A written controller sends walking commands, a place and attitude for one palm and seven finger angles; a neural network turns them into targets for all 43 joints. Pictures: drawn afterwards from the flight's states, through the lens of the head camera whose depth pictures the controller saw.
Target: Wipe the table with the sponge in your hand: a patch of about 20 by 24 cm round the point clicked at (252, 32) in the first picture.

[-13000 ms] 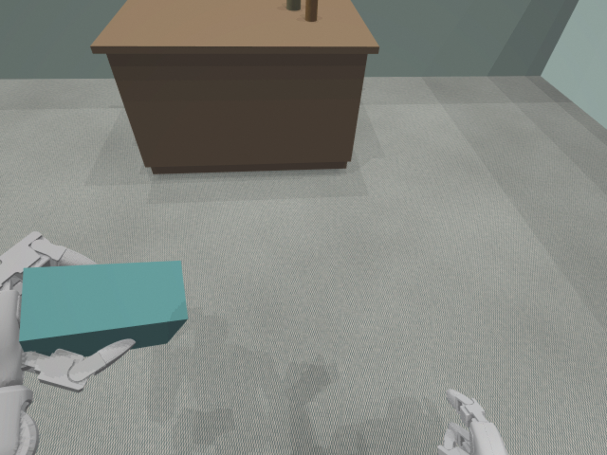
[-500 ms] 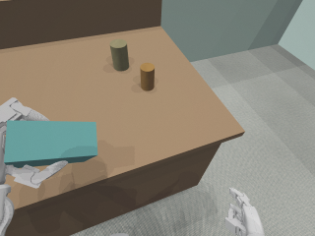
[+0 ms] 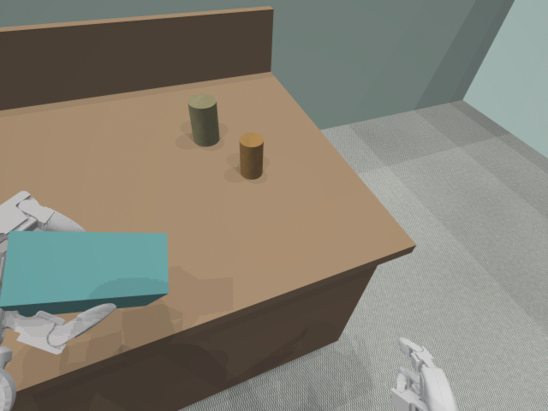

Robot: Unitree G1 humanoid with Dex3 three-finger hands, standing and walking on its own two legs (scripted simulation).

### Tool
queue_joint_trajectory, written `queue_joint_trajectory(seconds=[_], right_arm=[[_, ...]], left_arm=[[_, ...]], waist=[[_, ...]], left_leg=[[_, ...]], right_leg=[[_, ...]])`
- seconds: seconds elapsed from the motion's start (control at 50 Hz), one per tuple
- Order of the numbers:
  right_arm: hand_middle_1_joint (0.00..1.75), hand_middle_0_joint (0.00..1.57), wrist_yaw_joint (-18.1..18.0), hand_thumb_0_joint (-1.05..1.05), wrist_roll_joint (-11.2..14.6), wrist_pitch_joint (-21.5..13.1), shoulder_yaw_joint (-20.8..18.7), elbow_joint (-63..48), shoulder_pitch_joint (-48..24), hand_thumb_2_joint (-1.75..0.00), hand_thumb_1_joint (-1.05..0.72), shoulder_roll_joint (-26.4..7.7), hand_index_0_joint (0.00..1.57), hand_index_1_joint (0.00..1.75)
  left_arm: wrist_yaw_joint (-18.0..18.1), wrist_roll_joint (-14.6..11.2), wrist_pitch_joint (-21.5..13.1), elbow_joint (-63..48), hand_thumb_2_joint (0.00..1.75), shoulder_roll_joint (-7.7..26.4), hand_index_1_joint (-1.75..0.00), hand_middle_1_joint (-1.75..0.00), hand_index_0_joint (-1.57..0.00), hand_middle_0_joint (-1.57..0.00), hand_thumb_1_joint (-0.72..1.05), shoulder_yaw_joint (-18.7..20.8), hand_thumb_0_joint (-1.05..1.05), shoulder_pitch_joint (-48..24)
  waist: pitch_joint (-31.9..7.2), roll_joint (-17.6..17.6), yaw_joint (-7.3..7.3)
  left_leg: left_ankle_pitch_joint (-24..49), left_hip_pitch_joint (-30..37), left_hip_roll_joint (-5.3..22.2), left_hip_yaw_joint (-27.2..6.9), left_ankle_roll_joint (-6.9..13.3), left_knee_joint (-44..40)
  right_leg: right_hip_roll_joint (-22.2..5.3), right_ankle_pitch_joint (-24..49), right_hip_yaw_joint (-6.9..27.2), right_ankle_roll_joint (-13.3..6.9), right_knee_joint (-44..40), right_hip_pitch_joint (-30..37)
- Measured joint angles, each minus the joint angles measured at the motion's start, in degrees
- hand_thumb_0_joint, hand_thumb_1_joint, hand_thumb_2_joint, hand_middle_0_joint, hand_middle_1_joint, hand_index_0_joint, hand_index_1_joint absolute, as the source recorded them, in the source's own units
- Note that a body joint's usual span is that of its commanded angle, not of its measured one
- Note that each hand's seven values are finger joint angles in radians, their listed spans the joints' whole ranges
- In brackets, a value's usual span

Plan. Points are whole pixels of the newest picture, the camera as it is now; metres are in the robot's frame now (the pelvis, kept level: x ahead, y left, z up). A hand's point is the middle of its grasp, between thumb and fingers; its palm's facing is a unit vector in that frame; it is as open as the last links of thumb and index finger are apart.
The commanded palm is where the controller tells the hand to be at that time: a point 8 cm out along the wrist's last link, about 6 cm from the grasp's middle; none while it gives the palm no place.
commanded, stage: shuffle to correct the standing spot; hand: left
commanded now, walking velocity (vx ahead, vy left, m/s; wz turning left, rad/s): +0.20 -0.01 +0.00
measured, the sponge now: (114, 274) +0.23 +0.19 +0.16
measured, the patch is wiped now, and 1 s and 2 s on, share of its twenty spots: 0.00 0.00 0.00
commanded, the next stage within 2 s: come to a stop and stand still in 0.82 s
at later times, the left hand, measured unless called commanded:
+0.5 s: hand (39, 260) +0.23 +0.26 +0.18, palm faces +0.39 -0.82 -0.42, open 10.2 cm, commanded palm +0.17 +0.29 +0.18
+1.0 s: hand (35, 251) +0.24 +0.27 +0.18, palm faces +0.40 -0.79 -0.46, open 10.2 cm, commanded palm +0.17 +0.29 +0.18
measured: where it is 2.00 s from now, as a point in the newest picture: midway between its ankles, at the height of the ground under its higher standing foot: outside the picture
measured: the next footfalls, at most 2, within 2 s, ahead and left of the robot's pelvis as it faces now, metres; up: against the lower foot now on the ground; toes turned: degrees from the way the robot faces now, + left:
none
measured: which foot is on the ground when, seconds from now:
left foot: down 0.00-1.00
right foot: down 0.00-1.00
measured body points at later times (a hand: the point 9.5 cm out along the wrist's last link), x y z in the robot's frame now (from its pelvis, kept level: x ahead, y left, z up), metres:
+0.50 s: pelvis +0.01 +0.01 +0.00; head +0.01 +0.01 +0.45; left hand +0.20 +0.30 +0.20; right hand +0.18 -0.22 -0.08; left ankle +0.02 +0.12 -0.73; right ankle +0.01 -0.09 -0.73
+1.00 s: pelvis +0.02 +0.01 +0.00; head +0.02 +0.02 +0.45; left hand +0.21 +0.31 +0.20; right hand +0.19 -0.23 -0.07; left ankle +0.02 +0.12 -0.73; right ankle +0.01 -0.09 -0.73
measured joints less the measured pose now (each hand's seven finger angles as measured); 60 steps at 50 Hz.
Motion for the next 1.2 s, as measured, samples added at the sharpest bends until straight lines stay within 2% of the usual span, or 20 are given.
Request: queue_joint_trajectory(seconds=[0.06, 0.12, 0.2, 0.28, 0.34, 0.46, 0.54, 0.64, 0.7, 0.82, 0.96, 0.98, 1.0, 1.04, 1.08, 1.12, 1.16, 1.2], right_arm=[[0.30, 0.20, -0.8, 0.01, 0.3, 0.8, -0.5, 0.0, 0.6, -0.90, -0.90, -1.0, 0.20, 0.30], [0.30, 0.20, -1.3, 0.01, 0.5, 1.1, -0.8, 0.5, 1.2, -0.90, -0.91, -1.8, 0.20, 0.30], [0.30, 0.20, -1.2, 0.01, 0.3, 0.9, -0.8, 1.3, 1.8, -0.90, -0.91, -2.0, 0.20, 0.30], [0.30, 0.20, -1.1, 0.01, -0.1, 0.3, -0.5, 1.8, 1.5, -0.90, -0.91, -1.5, 0.20, 0.30], [0.30, 0.20, -1.1, 0.01, -0.1, -0.1, -0.2, 1.6, 0.9, -0.90, -0.91, -0.8, 0.20, 0.30], [0.30, 0.20, -0.9, 0.01, 0.2, 0.1, 0.1, 0.4, 0.4, -0.90, -0.90, 0.1, 0.20, 0.30], [0.30, 0.20, -0.7, 0.01, 0.4, 0.6, 0.2, 0.5, 0.7, -0.90, -0.90, 0.0, 0.20, 0.30], [0.30, 0.20, -1.0, 0.01, 0.3, 0.9, 0.3, 1.3, 1.1, -0.90, -0.90, -0.4, 0.20, 0.30], [0.30, 0.20, -1.2, 0.01, 0.1, 0.8, 0.3, 1.6, 0.8, -0.90, -0.90, -0.5, 0.20, 0.30], [0.30, 0.20, -1.0, 0.01, 0.2, 0.5, 0.1, 0.7, -0.3, -0.90, -0.90, -0.4, 0.20, 0.30], [0.30, 0.20, -1.0, 0.01, 0.5, 1.3, -0.3, -0.1, -0.2, -0.90, -0.90, -0.8, 0.20, 0.30], [0.30, 0.20, -1.0, 0.01, 0.3, 0.3, -1.2, -0.3, 0.8, -0.90, -0.91, -0.7, 0.20, 0.30], [0.30, 0.20, -1.2, 0.01, 0.1, -0.8, -1.6, 0.2, 1.6, -0.90, -0.91, -0.7, 0.20, 0.30], [0.30, 0.20, -0.5, 0.01, 0.4, -1.0, -1.2, 1.3, 1.6, -0.90, -0.91, -1.0, 0.20, 0.30], [0.30, 0.20, 0.3, 0.01, 0.5, -1.4, -0.8, 1.8, 1.5, -0.90, -0.91, -1.4, 0.20, 0.30], [0.30, 0.20, 1.1, 0.01, 0.5, -1.9, -0.7, 2.1, 1.3, -0.90, -0.91, -1.3, 0.20, 0.30], [0.30, 0.20, 1.9, 0.01, 0.3, -2.4, -0.8, 1.3, 1.2, -0.90, -0.91, -1.2, 0.20, 0.30], [0.30, 0.20, 2.5, 0.01, -0.1, -3.1, -0.8, 0.5, 1.3, -0.90, -0.91, -0.6, 0.20, 0.30]], left_arm=[[0.2, -0.4, 0.3, 3.4, 1.00, 0.9, -1.33, -1.34, -0.74, -0.76, -0.50, 2.1, 0.00, 0.5], [0.4, -0.2, 1.6, 8.3, 1.00, 0.1, -1.33, -1.34, -0.74, -0.76, -0.50, 2.5, 0.00, -0.9], [0.6, 0.2, 3.2, 10.4, 1.00, -2.8, -1.33, -1.34, -0.74, -0.76, -0.50, 0.5, 0.00, -2.4], [0.6, 0.7, 3.3, 7.6, 1.00, -4.7, -1.33, -1.34, -0.74, -0.76, -0.50, -2.7, 0.00, -2.6], [0.5, 0.9, 2.5, 5.0, 1.00, -3.5, -1.33, -1.34, -0.74, -0.76, -0.50, -3.1, 0.00, -2.5], [0.6, 0.2, 0.8, 4.4, 1.00, 0.7, -1.33, -1.34, -0.74, -0.76, -0.50, 1.0, 0.00, -1.8], [0.6, -0.4, 1.4, 6.2, 1.00, -0.1, -1.33, -1.34, -0.74, -0.76, -0.50, 1.8, 0.00, -0.8], [0.5, -0.1, 3.1, 7.9, 1.00, -3.0, -1.33, -1.33, -0.74, -0.76, -0.50, -0.9, 0.00, -1.0], [0.5, 0.2, 3.5, 7.7, 1.00, -3.6, -1.33, -1.33, -0.74, -0.76, -0.50, -2.2, 0.00, -2.3], [0.9, 0.1, 2.5, 4.4, 1.00, -1.4, -1.33, -1.33, -0.74, -0.76, -0.50, -1.0, 0.00, -3.1], [0.8, -0.7, 2.0, 4.2, 1.00, -0.4, -1.33, -1.33, -0.74, -0.76, -0.50, 0.6, 0.00, 0.0], [-0.6, 1.0, 2.2, 5.6, 1.00, 1.1, -1.33, -1.33, -0.74, -0.76, -0.50, 1.1, 0.00, -2.9], [-1.6, 1.8, 0.9, 8.9, 1.00, 3.1, -1.33, -1.33, -0.74, -0.76, -0.50, 1.8, 0.00, -7.3], [-1.2, 1.3, -0.5, 14.4, 1.00, 4.3, -1.33, -1.33, -0.74, -0.76, -0.50, 3.9, 0.00, -13.7], [-0.3, 0.5, -0.8, 17.2, 1.00, 2.8, -1.33, -1.33, -0.74, -0.76, -0.50, 5.2, 0.00, -16.8], [0.5, -0.2, -1.0, 16.5, 1.00, 0.4, -1.33, -1.33, -0.74, -0.76, -0.50, 4.9, 0.00, -16.2], [0.4, -0.1, -1.4, 13.6, 1.00, -2.3, -1.33, -1.33, -0.74, -0.76, -0.50, 2.6, 0.00, -12.9], [-0.5, 0.8, -2.1, 10.4, 1.00, -3.6, -1.33, -1.33, -0.74, -0.76, -0.50, -0.6, 0.00, -9.3]], waist=[[-1.4, 0.6, 0.06], [-2.1, 1.6, 0.31], [-1.7, 1.5, 1.10], [-0.8, 0.3, 1.40], [-0.1, -0.2, 1.00], [-0.4, 1.1, 0.14], [-1.3, 2.0, 0.58], [-1.4, 1.5, 1.33], [-0.7, 0.8, 1.45], [0.4, 0.2, 0.59], [-0.9, 1.4, 0.19], [-0.6, 1.5, 1.64], [-0.2, 1.3, 3.14], [0.6, 0.7, 4.44], [1.4, 0.7, 4.39], [2.3, -0.4, 3.90], [2.7, -1.0, 3.10], [3.0, -1.4, 2.06]], left_leg=[[0.1, 0.7, -0.3, 0.6, 0.3, -0.9], [0.1, 0.9, -0.3, 0.4, 0.5, -1.1], [0.1, 1.1, -0.4, 0.3, 0.6, -1.1], [0.1, 1.3, -0.7, 0.4, 0.7, -1.2], [0.2, 1.4, -0.9, 0.4, 0.8, -1.5], [0.1, 0.9, -0.7, 0.0, 0.8, -1.5], [-0.4, 0.8, -0.6, 0.2, 0.8, -1.2], [-0.8, 1.3, -0.9, 0.4, 0.9, -1.2], [-0.7, 1.4, -0.9, 0.1, 0.9, -1.2], [-0.5, 1.1, -0.7, -0.4, 0.6, -1.3], [-0.9, 0.9, -0.5, -0.1, 0.6, -1.0], [-1.0, 0.4, 0.0, 0.4, 0.8, 0.1], [-1.1, -0.5, 0.1, 0.3, 1.0, 1.5], [-1.4, -0.9, -0.4, 0.2, 1.2, 2.8], [-2.0, 0.6, -0.8, 1.0, 1.6, 0.8], [-1.1, 2.2, -2.0, 2.4, 2.3, -1.0], [-0.5, 2.8, -2.9, 3.7, 3.1, -1.8], [-0.5, 3.0, -3.7, 4.2, 3.6, -2.2]], right_leg=[[-0.3, -0.2, 0.6, 0.5, -0.1, 0.2], [-0.3, 0.0, 0.4, 0.8, -0.8, 0.7], [-0.4, 0.1, 0.3, 0.8, -1.0, 1.0], [-0.7, -0.2, 0.3, 0.8, -0.7, 1.1], [-0.8, -0.2, 0.3, 0.9, -0.7, 1.1], [-0.6, 0.1, 0.0, 1.0, -1.7, 1.1], [-0.5, -0.1, 0.3, 1.0, -1.6, 1.0], [-0.8, -0.9, 0.5, 1.2, -0.9, 1.1], [-0.9, -0.9, 0.1, 1.1, -0.9, 1.4], [-0.6, -0.5, -0.4, 0.9, -1.6, 1.6], [-0.4, -0.6, 0.0, 0.9, -1.7, 1.4], [-0.1, -0.6, -0.1, 1.0, -1.7, 1.4], [0.0, -0.7, -0.2, 0.8, -1.3, 1.0], [0.0, -0.9, 0.2, 0.5, -0.2, 0.5], [-0.1, -1.0, 0.7, 0.8, 0.1, 0.8], [-1.3, -1.3, 2.0, 1.8, 0.8, 1.0], [-2.3, -1.5, 2.9, 2.7, 3.0, -0.1], [-3.3, -1.9, 2.7, 2.9, 4.1, -0.7]])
